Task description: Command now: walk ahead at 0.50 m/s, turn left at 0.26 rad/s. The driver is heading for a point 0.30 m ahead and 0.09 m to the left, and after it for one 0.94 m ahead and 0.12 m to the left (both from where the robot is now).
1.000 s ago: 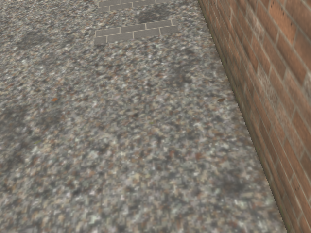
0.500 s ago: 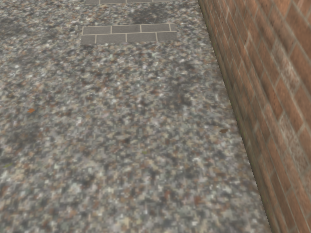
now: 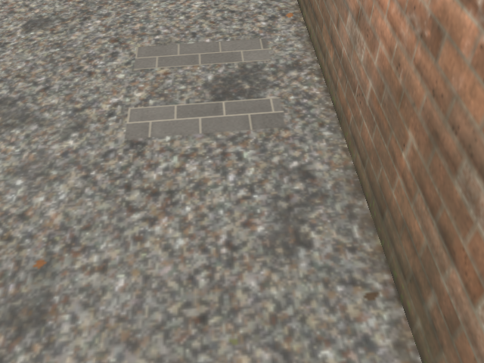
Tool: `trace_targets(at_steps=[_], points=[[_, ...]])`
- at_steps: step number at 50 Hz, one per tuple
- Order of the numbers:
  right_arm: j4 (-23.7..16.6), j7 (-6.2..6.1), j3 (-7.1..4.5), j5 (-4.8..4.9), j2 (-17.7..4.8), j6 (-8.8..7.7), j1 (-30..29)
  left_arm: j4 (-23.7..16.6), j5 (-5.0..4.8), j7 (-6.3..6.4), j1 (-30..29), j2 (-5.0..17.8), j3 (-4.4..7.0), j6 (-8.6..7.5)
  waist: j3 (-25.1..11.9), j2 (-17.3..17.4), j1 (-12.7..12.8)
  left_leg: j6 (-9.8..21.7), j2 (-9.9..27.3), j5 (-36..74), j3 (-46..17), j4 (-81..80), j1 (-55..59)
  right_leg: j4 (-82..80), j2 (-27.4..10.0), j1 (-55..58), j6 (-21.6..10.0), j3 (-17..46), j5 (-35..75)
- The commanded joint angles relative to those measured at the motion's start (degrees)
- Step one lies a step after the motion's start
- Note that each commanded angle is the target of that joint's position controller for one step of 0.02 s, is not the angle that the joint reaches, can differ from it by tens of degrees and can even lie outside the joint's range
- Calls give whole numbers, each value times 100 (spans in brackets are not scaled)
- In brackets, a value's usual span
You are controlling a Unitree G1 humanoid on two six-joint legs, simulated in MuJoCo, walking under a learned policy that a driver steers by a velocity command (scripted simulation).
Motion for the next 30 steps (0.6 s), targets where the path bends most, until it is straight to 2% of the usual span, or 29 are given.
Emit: trace_targets(at_steps=[1, 2, 3, 4, 5, 7, 8, 9, 10, 12, 13, 14, 15, 16, 17, 18, 19, 20, 21, 22, 23, 24, 25, 26, 28, 30], points=[[-128, 123, -41, -30, -189, 66, 468, -65, -21, 79, 447, 436, 65, -202, 269, -481, 3, -178, 333, 689, -189, -35, -895, -1818, -1721, 56, -508, 1464, -40], [-240, 133, -75, -23, -240, 83, 232, -22, -76, 102, 624, 478, 68, -250, 286, -488, 45, -235, 332, 879, -161, 8, -1158, -1836, -1742, 143, -456, 1263, 111], [-348, 156, -89, -20, -247, 101, 16, -3, -86, 112, 747, 543, 73, -278, 299, -511, 69, -278, 388, 1073, -166, -70, -1399, -1882, -1756, 208, -427, 1102, 139], [-457, 179, -100, -18, -238, 121, -216, 1, -80, 120, 835, 579, 74, -295, 341, -521, 96, -314, 423, 1270, -144, -188, -1629, -1918, -1751, 252, -396, 939, 139], [-568, 193, -123, -66, -281, 128, -459, -46, -76, 132, 879, 584, 73, -311, 446, -532, 155, -313, 446, 1494, -103, -380, -1853, -1969, -1690, 254, -345, 761, 167], [-777, 197, -123, -72, -185, 182, -884, -9, -106, 154, 1147, 577, 56, -335, 509, -561, 235, -325, 433, 1884, -15, -614, -2177, -1916, -1659, 454, -276, 497, 379], [-900, 215, -136, -47, -230, 186, -1180, -114, -89, 160, 1011, 586, 63, -349, 540, -607, 307, -315, 452, 2109, 106, -888, -2259, -1979, -1571, 469, -222, 285, 351], [-994, 220, -98, 48, -145, 192, -1370, -133, -87, 159, 923, 643, 49, -370, 600, -723, 295, -278, 483, 2336, 273, -1264, -2069, -1990, -1457, 299, -208, 41, 482], [-1081, 286, -51, 48, -83, 254, -1562, -113, -69, 138, 963, 680, 65, -382, 548, -715, 325, -236, 518, 2635, 380, -1629, -1809, -1934, -1470, 318, -235, -131, 640], [-1134, 334, -49, -23, -136, 277, -1721, -96, -93, 142, 1013, 659, 62, -407, 505, -624, 358, -200, 554, 2701, 530, -2181, -1527, -1840, -1536, 493, -202, -329, 860], [-1185, 340, -48, -32, -179, 296, -1837, -80, -52, 165, 1073, 638, 52, -409, 529, -595, 405, -113, 556, 2674, 634, -2375, -1425, -1900, -1663, 676, -225, -337, 914], [-1227, 384, -78, -13, -243, 322, -1930, -54, -31, 153, 1008, 603, 40, -392, 569, -742, 392, -38, 518, 2498, 704, -2561, -1384, -1802, -1685, 862, -190, -388, 1204], [-1264, 395, -99, -53, -328, 330, -1950, -55, -24, 158, 986, 673, 58, -369, 514, -733, 377, 53, 441, 2117, 804, -2680, -1297, -1620, -1763, 1122, -170, -448, 1751], [-1236, 378, -99, -132, -303, 306, -1742, -50, -13, 178, 917, 726, 55, -363, 413, -754, 242, 140, 283, 1711, 883, -2745, -1072, -1131, -1773, 1347, -133, -579, 3241], [-1118, 343, -124, -164, -372, 257, -1359, -63, -22, 207, 829, 840, 90, -334, 138, -740, 90, 235, 21, 1448, 1018, -2908, -702, -398, -1734, 1552, -55, -696, 4534], [-870, 304, -170, -181, -459, 177, -588, -98, -47, 226, 716, 954, 130, -264, -319, -604, -236, 346, -272, 1595, 1097, -3378, 94, 763, -1586, 1561, 53, -824, 5080], [-547, 222, -302, -273, -800, 104, 186, -135, -19, 227, 829, 1056, 159, -193, -906, -379, -475, 487, -172, 2386, 875, -3704, 1230, 2247, -1385, 1102, 241, -868, 4244], [-527, 128, -473, -281, -1492, 93, 503, -403, 40, 197, 1269, 630, 59, -202, -1682, 600, -219, 810, 1379, 5059, -720, -2829, 3024, 4144, -1014, -563, 434, -726, 194], [-771, 72, -584, -57, -1912, 214, 330, -641, -153, 156, 1699, 483, 22, -177, -2937, 1450, 13, 1961, 2631, 6523, -3109, -3222, 4476, 5969, -121, -2152, 609, 39, -2807], [-829, 11, -568, 100, -1692, 330, 331, -644, -42, 126, 1170, 817, 88, -137, -2724, 242, -202, 1715, 2260, 6343, -2425, -3545, 4015, 5922, -479, -2419, 516, 678, -2108], [-830, -32, -490, 114, -1392, 349, -102, -788, -59, 99, 827, 625, 34, -137, -1874, 134, -60, 1551, 2083, 5895, -1803, -3742, 3142, 5642, -663, -2539, 497, 666, -1610], [-870, -33, -382, 82, -1038, 350, -507, -707, -32, 125, 740, 494, -25, -121, -1132, -215, 186, 1216, 1810, 5692, -1375, -4089, 2167, 5029, -851, -2333, 538, 645, -1414], [-878, -41, -320, 119, -861, 345, -636, -705, 82, 137, 759, 479, -24, 1, -809, -167, 341, 1020, 1605, 5499, -1108, -4267, 1504, 4591, -953, -1972, 570, 670, -1317], [-870, -21, -264, 117, -735, 331, -679, -619, 161, 136, 945, 426, -40, 147, -765, -101, 454, 891, 1440, 5391, -899, -4391, 1110, 4343, -939, -1548, 593, 628, -1235], [-811, 20, -225, 64, -758, 236, -661, -492, 124, 102, 1181, 301, -63, 315, -850, -11, 565, 784, 1333, 5636, -523, -4523, 829, 4021, -813, -1115, 587, 568, -996], [-710, 13, -169, 26, -742, 167, -620, -414, 77, 71, 1141, 252, -71, 381, -786, 83, 581, 604, 1276, 5607, -213, -4672, 758, 3508, -781, -968, 583, 618, -673]])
